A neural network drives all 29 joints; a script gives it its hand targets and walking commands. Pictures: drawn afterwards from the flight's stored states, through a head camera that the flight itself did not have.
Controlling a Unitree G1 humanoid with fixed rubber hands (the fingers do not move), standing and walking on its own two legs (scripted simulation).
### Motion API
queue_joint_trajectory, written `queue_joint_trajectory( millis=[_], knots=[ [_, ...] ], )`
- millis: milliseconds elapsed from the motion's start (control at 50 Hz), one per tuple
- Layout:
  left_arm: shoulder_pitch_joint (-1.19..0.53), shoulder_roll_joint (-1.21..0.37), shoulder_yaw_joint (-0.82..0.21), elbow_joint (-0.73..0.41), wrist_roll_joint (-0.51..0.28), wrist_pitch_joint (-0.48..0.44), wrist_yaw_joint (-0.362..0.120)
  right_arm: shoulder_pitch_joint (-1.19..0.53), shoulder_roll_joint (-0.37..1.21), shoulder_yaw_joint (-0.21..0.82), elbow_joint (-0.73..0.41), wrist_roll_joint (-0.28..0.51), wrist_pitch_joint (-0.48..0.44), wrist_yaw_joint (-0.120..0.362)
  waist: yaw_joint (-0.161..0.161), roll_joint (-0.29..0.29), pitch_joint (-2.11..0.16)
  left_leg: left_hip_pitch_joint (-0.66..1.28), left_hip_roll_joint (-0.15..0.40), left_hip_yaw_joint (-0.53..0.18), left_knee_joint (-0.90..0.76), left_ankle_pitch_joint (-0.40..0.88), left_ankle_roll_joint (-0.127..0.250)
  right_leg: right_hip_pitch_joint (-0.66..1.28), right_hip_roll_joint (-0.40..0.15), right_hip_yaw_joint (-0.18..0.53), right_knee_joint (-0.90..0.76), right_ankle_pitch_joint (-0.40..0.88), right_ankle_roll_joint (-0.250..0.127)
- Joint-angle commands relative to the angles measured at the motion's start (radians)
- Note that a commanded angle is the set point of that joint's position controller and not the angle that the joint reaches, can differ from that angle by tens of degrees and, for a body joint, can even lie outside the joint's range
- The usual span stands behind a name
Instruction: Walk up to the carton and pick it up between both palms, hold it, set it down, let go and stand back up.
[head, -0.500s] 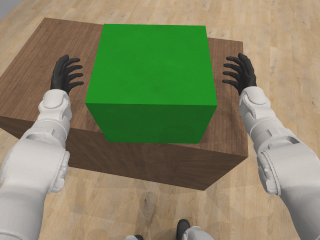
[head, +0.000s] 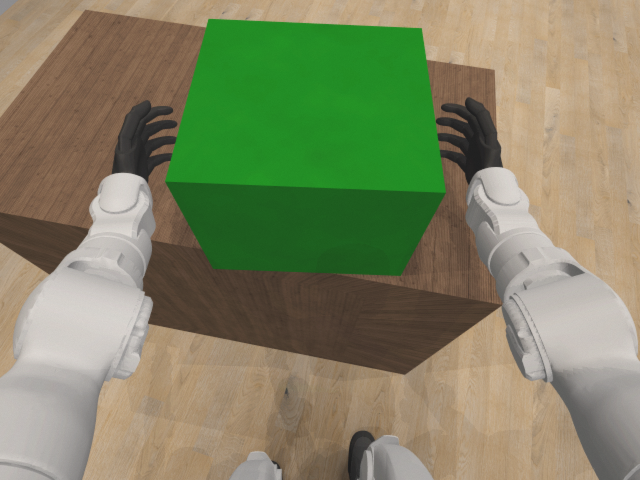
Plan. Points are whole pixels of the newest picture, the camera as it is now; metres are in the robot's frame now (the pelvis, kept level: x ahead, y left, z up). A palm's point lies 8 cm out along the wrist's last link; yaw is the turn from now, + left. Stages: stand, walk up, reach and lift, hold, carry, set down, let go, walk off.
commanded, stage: reach and lift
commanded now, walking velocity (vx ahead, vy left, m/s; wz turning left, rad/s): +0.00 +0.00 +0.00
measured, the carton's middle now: (311, 155) +0.52 +0.02 +0.02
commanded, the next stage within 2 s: none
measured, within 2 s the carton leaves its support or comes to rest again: neither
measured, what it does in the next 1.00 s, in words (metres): stands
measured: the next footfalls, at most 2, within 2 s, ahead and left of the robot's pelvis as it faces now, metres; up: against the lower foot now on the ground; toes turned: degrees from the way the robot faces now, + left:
none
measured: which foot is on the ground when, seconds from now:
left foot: down 0.00-1.00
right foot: down 0.00-1.00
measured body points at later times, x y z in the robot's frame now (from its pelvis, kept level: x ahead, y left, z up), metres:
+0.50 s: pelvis +0.00 +0.00 +0.00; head +0.11 +0.01 +0.44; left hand +0.48 +0.21 +0.07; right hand +0.49 -0.17 +0.08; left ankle -0.01 +0.13 -0.69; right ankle +0.05 -0.11 -0.70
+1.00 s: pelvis +0.01 +0.01 +0.01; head +0.12 +0.01 +0.45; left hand +0.48 +0.20 +0.07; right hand +0.49 -0.17 +0.08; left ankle -0.01 +0.13 -0.69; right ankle +0.05 -0.11 -0.69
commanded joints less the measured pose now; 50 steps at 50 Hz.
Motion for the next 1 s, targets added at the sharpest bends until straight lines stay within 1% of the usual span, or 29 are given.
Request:
queue_joint_trajectory(
  millis=[0, 80, 100, 120, 160, 180, 220, 260, 280, 300, 320, 340, 360, 420, 440, 460, 480, 520, 560, 580, 600, 640, 660, 720, 740, 760, 820, 920, 980],
  knots=[
    [-0.451, 0.087, 0.025, -0.079, 0.034, -0.028, 0.011, -0.419, -0.118, -0.099, -0.115, -0.077, -0.042, -0.021, -0.023, 0.047, -0.699, 0.069, -0.04, 0.082, -0.057, 0.371, -0.043, 0.639, 0.031, 0.044, 0.036, 0.267, 0.024],
    [-0.473, 0.07, 0.045, -0.055, 0.063, -0.024, 0.029, -0.441, -0.092, -0.144, -0.116, -0.122, -0.039, -0.034, -0.016, 0.055, -0.681, 0.068, -0.037, 0.079, -0.071, 0.349, -0.048, 0.641, 0.035, 0.042, 0.026, 0.229, 0.024],
    [-0.471, 0.056, 0.05, -0.055, 0.072, -0.021, 0.034, -0.442, -0.082, -0.15, -0.098, -0.126, -0.035, -0.033, -0.006, 0.063, -0.667, 0.081, -0.038, 0.078, -0.081, 0.343, -0.046, 0.628, 0.037, 0.041, 0.022, 0.205, 0.022],
    [-0.469, 0.049, 0.061, -0.053, 0.086, -0.016, 0.041, -0.437, -0.085, -0.156, -0.079, -0.137, -0.032, -0.034, -0.011, 0.06, -0.659, 0.096, -0.033, 0.077, -0.083, 0.352, -0.051, 0.624, 0.04, 0.038, 0.017, 0.2, 0.021],
    [-0.472, 0.04, 0.085, -0.062, 0.108, -0.019, 0.051, -0.435, -0.064, -0.164, -0.073, -0.154, -0.03, -0.036, -0.001, 0.052, -0.669, 0.109, -0.031, 0.078, -0.083, 0.37, -0.051, 0.631, 0.043, 0.036, 0.013, 0.208, 0.021],
    [-0.468, 0.037, 0.095, -0.061, 0.113, -0.022, 0.056, -0.429, -0.05, -0.161, -0.075, -0.152, -0.03, -0.037, 0.01, 0.049, -0.674, 0.103, -0.033, 0.08, -0.085, 0.362, -0.046, 0.643, 0.042, 0.041, 0.01, 0.201, 0.023],
    [-0.471, 0.041, 0.107, -0.057, 0.121, -0.025, 0.062, -0.426, -0.045, -0.175, -0.065, -0.172, -0.024, -0.04, 0.007, 0.045, -0.652, 0.081, -0.033, 0.081, -0.103, 0.341, -0.043, 0.668, 0.041, 0.042, 0.007, 0.192, 0.021],
    [-0.48, 0.029, 0.104, -0.068, 0.114, -0.032, 0.065, -0.425, -0.024, -0.17, -0.067, -0.166, -0.02, -0.042, 0.004, 0.05, -0.643, 0.088, -0.033, 0.08, -0.101, 0.354, -0.044, 0.66, 0.036, 0.049, 0.004, 0.199, 0.019],
    [-0.487, 0.026, 0.104, -0.065, 0.108, -0.034, 0.061, -0.428, -0.022, -0.169, -0.073, -0.175, -0.019, -0.042, -0.002, 0.037, -0.645, 0.079, -0.032, 0.08, -0.104, 0.354, -0.041, 0.676, 0.035, 0.047, 0.001, 0.203, 0.018],
    [-0.488, 0.024, 0.098, -0.063, 0.101, -0.039, 0.058, -0.428, -0.003, -0.163, -0.07, -0.169, -0.015, -0.04, 0.001, 0.04, -0.632, 0.072, -0.033, 0.082, -0.105, 0.352, -0.037, 0.674, 0.03, 0.052, 0.003, 0.207, 0.018],
    [-0.491, 0.009, 0.088, -0.07, 0.099, -0.044, 0.056, -0.429, 0.003, -0.17, -0.075, -0.172, -0.017, -0.038, -0.009, 0.045, -0.638, 0.083, -0.029, 0.075, -0.109, 0.355, -0.038, 0.665, 0.032, 0.047, -0.001, 0.203, 0.016],
    [-0.482, 0.016, 0.092, -0.049, 0.101, -0.044, 0.054, -0.427, 0.002, -0.168, -0.073, -0.181, -0.017, -0.036, -0.001, 0.049, -0.615, 0.086, -0.032, 0.077, -0.106, 0.35, -0.039, 0.65, 0.028, 0.048, 0.0, 0.203, 0.015],
    [-0.481, 0.001, 0.079, -0.056, 0.107, -0.045, 0.054, -0.425, 0.004, -0.176, -0.061, -0.178, -0.018, -0.034, -0.011, 0.058, -0.629, 0.115, -0.028, 0.074, -0.108, 0.376, -0.044, 0.638, 0.031, 0.04, -0.005, 0.207, 0.014],
    [-0.478, -0.012, 0.092, -0.06, 0.116, -0.053, 0.052, -0.422, 0.009, -0.182, -0.07, -0.184, -0.031, -0.032, -0.004, 0.069, -0.632, 0.159, -0.027, 0.073, -0.091, 0.428, -0.053, 0.619, 0.035, 0.035, -0.008, 0.236, 0.013],
    [-0.468, -0.005, 0.1, -0.059, 0.12, -0.056, 0.051, -0.424, 0.005, -0.177, -0.08, -0.19, -0.036, -0.033, 0.003, 0.058, -0.642, 0.156, -0.028, 0.075, -0.089, 0.442, -0.05, 0.635, 0.036, 0.035, -0.01, 0.259, 0.015],
    [-0.468, -0.014, 0.103, -0.065, 0.125, -0.061, 0.05, -0.419, 0.014, -0.181, -0.082, -0.193, -0.04, -0.036, -0.006, 0.059, -0.646, 0.145, -0.028, 0.074, -0.09, 0.44, -0.051, 0.66, 0.032, 0.04, -0.01, 0.27, 0.017],
    [-0.46, -0.018, 0.115, -0.066, 0.133, -0.065, 0.049, -0.415, 0.025, -0.174, -0.085, -0.192, -0.043, -0.038, 0.0, 0.052, -0.646, 0.127, -0.03, 0.073, -0.091, 0.449, -0.046, 0.685, 0.031, 0.044, -0.003, 0.295, 0.019],
    [-0.457, -0.013, 0.13, -0.062, 0.143, -0.07, 0.045, -0.406, 0.033, -0.181, -0.087, -0.208, -0.041, -0.042, -0.005, 0.035, -0.626, 0.078, -0.031, 0.073, -0.106, 0.417, -0.04, 0.731, 0.025, 0.054, 0.001, 0.309, 0.023],
    [-0.449, -0.02, 0.139, -0.056, 0.156, -0.073, 0.044, -0.402, 0.039, -0.188, -0.088, -0.214, -0.046, -0.045, -0.003, 0.048, -0.631, 0.096, -0.032, 0.072, -0.11, 0.431, -0.04, 0.724, 0.022, 0.053, -0.005, 0.31, 0.023],
    [-0.453, -0.036, 0.136, -0.062, 0.15, -0.074, 0.043, -0.404, 0.044, -0.192, -0.082, -0.213, -0.045, -0.044, -0.015, 0.041, -0.626, 0.1, -0.027, 0.07, -0.114, 0.426, -0.041, 0.723, 0.022, 0.051, -0.012, 0.298, 0.023],
    [-0.45, -0.046, 0.139, -0.057, 0.151, -0.078, 0.039, -0.404, 0.066, -0.183, -0.096, -0.214, -0.045, -0.043, -0.011, 0.031, -0.628, 0.094, -0.031, 0.071, -0.117, 0.415, -0.036, 0.729, 0.019, 0.056, -0.013, 0.294, 0.024],
    [-0.446, -0.06, 0.142, -0.052, 0.156, -0.085, 0.035, -0.396, 0.086, -0.192, -0.097, -0.235, -0.04, -0.037, -0.013, 0.022, -0.613, 0.071, -0.032, 0.07, -0.131, 0.383, -0.029, 0.742, 0.014, 0.057, -0.018, 0.276, 0.023],
    [-0.456, -0.069, 0.143, -0.069, 0.164, -0.088, 0.035, -0.393, 0.093, -0.21, -0.098, -0.252, -0.04, -0.035, -0.021, 0.033, -0.618, 0.081, -0.032, 0.068, -0.135, 0.377, -0.028, 0.738, 0.014, 0.056, -0.02, 0.26, 0.022],
    [-0.448, -0.082, 0.163, -0.065, 0.188, -0.091, 0.032, -0.388, 0.112, -0.227, -0.109, -0.278, -0.042, -0.03, -0.011, 0.041, -0.614, 0.13, -0.028, 0.069, -0.141, 0.39, -0.025, 0.713, 0.015, 0.048, -0.038, 0.248, 0.02],
    [-0.456, -0.095, 0.166, -0.056, 0.192, -0.089, 0.03, -0.398, 0.122, -0.235, -0.107, -0.286, -0.042, -0.026, -0.014, 0.044, -0.605, 0.135, -0.026, 0.066, -0.146, 0.382, -0.029, 0.704, 0.017, 0.045, -0.046, 0.237, 0.015],
    [-0.485, -0.106, 0.2, -0.122, 0.201, -0.099, 0.034, -0.393, 0.093, -0.241, -0.07, -0.308, -0.044, -0.03, -0.006, 0.078, -0.611, 0.159, -0.025, 0.079, -0.155, 0.405, -0.048, 0.683, 0.022, 0.045, -0.038, 0.253, 0.006],
    [-0.476, -0.121, 0.205, -0.117, 0.213, -0.104, 0.039, -0.391, 0.117, -0.245, -0.07, -0.309, -0.052, -0.029, -0.003, 0.082, -0.617, 0.195, -0.023, 0.078, -0.143, 0.451, -0.054, 0.676, 0.027, 0.04, -0.046, 0.263, 0.004],
    [-0.46, -0.163, 0.258, -0.117, 0.265, -0.113, 0.017, -0.374, 0.182, -0.29, -0.064, -0.384, -0.06, -0.015, -0.008, 0.036, -0.566, 0.163, -0.026, 0.087, -0.174, 0.411, -0.03, 0.752, 0.014, 0.048, -0.063, 0.268, 0.015],
    [-0.455, -0.248, 0.303, -0.121, 0.334, -0.127, -0.018, -0.356, 0.293, -0.333, -0.082, -0.482, -0.076, 0.007, -0.01, 0.023, -0.532, 0.159, -0.027, 0.097, -0.208, 0.389, -0.015, 0.82, 0.003, 0.047, -0.088, 0.291, 0.021]
  ],
)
